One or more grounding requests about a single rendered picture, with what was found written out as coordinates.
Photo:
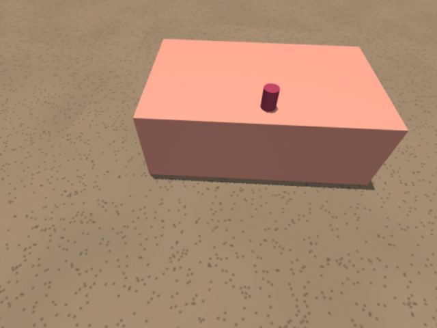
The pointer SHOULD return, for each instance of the can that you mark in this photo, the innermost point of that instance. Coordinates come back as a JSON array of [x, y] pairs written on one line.
[[269, 97]]

